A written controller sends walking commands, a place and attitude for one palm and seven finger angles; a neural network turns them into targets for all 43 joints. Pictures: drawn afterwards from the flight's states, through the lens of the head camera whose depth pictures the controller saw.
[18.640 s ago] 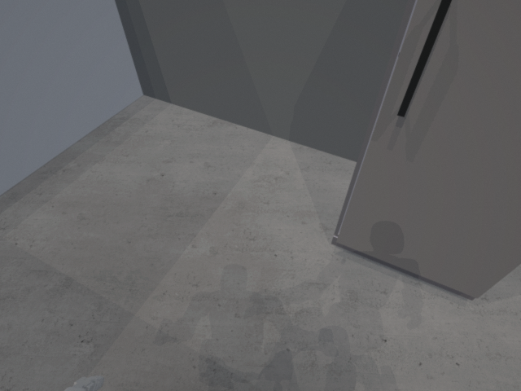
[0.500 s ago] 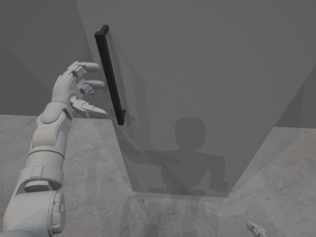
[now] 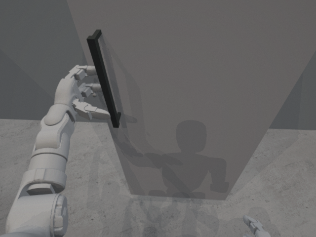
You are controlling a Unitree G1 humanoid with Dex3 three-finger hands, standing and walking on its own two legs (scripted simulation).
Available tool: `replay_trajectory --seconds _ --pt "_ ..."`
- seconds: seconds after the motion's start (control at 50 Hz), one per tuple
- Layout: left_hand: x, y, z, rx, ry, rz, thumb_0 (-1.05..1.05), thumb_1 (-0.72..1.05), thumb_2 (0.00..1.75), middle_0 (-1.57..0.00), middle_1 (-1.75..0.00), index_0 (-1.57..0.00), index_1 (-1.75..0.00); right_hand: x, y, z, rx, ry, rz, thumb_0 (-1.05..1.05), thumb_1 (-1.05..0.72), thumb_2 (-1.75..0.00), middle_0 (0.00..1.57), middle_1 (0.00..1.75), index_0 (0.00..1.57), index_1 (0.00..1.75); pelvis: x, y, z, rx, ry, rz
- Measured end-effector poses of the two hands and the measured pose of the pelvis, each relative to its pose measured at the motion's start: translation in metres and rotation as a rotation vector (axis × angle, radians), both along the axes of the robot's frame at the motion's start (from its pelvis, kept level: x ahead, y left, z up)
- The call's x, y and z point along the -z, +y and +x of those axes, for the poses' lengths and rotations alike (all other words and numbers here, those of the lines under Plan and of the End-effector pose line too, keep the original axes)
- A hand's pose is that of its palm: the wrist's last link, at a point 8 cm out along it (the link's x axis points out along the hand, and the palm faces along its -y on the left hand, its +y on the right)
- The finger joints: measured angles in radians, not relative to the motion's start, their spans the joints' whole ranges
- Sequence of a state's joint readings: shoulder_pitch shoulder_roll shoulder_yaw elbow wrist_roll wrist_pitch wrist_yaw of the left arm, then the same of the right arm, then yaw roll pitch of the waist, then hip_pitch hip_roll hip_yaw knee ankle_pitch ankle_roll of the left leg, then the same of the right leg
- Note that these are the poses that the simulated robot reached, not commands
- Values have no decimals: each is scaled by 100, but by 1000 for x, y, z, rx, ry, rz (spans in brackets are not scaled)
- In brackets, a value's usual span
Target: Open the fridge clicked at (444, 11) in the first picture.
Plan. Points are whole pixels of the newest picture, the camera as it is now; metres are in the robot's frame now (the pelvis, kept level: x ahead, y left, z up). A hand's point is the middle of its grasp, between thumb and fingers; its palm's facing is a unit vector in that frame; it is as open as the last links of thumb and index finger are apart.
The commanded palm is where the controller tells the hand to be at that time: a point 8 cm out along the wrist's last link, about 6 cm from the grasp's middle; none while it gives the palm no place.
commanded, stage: feel for the door with the fingertips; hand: left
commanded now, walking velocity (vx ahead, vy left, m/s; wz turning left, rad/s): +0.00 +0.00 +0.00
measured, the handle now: (108, 86) +0.46 +0.15 +0.16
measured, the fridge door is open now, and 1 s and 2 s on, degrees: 0 0 0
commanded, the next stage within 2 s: slide the fingers in behind the handle in 0.16 s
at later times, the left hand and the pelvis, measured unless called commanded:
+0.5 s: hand (92, 91) +0.42 +0.18 +0.17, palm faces -0.02 -1.00 +0.01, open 13.6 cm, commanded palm +0.39 +0.24 +0.17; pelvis +0.00 +0.00 +0.00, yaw -1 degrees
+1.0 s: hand (97, 96) +0.40 +0.16 +0.18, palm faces -0.03 -1.00 +0.01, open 14.0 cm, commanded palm +0.38 +0.21 +0.17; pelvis -0.01 +0.02 +0.00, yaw +0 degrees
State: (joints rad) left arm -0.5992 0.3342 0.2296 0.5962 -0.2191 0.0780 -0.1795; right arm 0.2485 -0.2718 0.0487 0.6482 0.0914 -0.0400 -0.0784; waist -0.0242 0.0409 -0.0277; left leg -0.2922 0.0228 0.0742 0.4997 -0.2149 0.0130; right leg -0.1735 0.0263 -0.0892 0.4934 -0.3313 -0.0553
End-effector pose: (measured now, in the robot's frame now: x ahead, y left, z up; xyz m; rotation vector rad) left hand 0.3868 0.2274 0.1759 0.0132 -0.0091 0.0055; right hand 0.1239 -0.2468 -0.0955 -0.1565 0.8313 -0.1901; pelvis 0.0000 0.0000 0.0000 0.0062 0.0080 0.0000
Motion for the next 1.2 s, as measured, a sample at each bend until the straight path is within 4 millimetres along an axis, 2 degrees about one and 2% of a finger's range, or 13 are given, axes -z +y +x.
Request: replay_trajectory --seconds 0.12,0.28,0.4,0.5,0.64,0.78,0.94,1.06,1.2 --pt "0 0 8 8 1 1 -2 -50 30 -30 -120 -30 -120 3 -8 -9 9 27 -13 1 -91 -90 20 30 20 30 1 -2 -2 -4 9 0" --pt "1 4 16 24 -7 -9 -2 -50 30 -35 -124 -35 -122 9 -15 -31 35 92 -24 1 -91 -90 20 30 20 30 2 -3 -2 -1 23 -2" --pt "1 7 18 33 -9 -11 -2 -50 30 -39 -126 -38 -124 12 -15 -46 51 124 -25 1 -91 -90 20 30 20 30 2 -1 -3 3 30 -3" --pt "3 9 17 28 -11 -21 -2 -50 30 -37 -124 -36 -123 11 -12 -51 65 116 -19 1 -91 -90 20 30 20 30 2 2 -3 14 31 -4" --pt "5 12 5 29 -32 -11 -2 -50 30 -33 -121 -32 -121 6 -4 -43 63 73 -13 1 -91 -90 20 30 20 30 1 7 -3 21 18 -7" --pt "5 5 -5 38 -30 -18 -2 -50 30 -31 -120 -31 -120 0 9 -19 19 18 -9 1 -91 -90 20 30 20 30 0 13 -4 11 4 -11" --pt "1 -5 -5 34 -19 -22 -2 -50 30 -30 -120 -30 -120 -8 23 3 -24 -35 3 1 -91 -90 20 30 20 30 0 16 -6 2 -3 -12" --pt "0 -12 -2 36 -19 -20 -2 -50 30 -30 -120 -30 -120 -7 27 3 -32 -28 12 1 -91 -90 20 30 20 30 0 17 -7 2 -4 -12" --pt "3 -22 1 40 -5 -21 -2 -50 30 -30 -120 -30 -120 0 23 -11 -18 21 13 1 -91 -90 20 30 20 30 -1 16 -7 2 -3 -11"
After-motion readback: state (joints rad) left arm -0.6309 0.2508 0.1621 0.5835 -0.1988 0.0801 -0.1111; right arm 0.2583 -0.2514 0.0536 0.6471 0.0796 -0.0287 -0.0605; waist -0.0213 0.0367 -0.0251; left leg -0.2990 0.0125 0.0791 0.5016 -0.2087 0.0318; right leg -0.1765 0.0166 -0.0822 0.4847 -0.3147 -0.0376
